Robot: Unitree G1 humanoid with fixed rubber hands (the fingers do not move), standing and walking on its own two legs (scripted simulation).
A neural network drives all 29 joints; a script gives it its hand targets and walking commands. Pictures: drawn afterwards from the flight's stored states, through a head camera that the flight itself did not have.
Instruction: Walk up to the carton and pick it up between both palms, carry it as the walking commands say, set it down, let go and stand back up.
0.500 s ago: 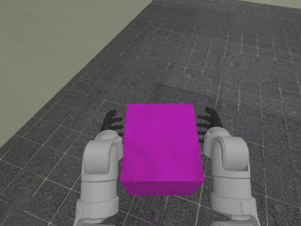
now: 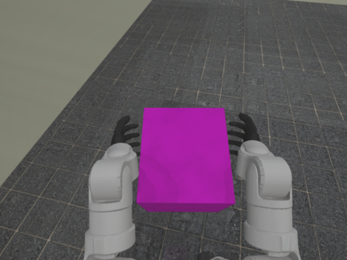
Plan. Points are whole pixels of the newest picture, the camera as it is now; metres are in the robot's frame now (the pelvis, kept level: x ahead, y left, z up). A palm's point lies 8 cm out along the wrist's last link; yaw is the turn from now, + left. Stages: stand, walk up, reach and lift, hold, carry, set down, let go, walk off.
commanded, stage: carry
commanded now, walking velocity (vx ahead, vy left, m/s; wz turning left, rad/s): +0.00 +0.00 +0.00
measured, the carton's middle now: (183, 163) +0.33 +0.01 +0.02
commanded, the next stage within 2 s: none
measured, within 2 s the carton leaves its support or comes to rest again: neither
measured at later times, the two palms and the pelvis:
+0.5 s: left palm (141, 83) +0.55 +0.12 +0.10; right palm (234, 79) +0.55 -0.14 +0.11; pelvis +0.25 -0.01 -0.01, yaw +0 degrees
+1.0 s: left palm (150, 60) +0.66 +0.11 +0.10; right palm (232, 58) +0.67 -0.15 +0.10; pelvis +0.35 -0.03 +0.01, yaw +0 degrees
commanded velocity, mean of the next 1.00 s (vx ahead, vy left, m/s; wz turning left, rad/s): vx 0.00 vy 0.00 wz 0.00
